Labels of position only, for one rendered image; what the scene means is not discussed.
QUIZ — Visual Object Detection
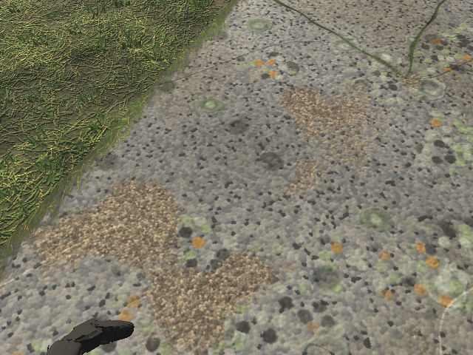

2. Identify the left robot hand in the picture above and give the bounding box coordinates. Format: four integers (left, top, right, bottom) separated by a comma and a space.
46, 318, 134, 355

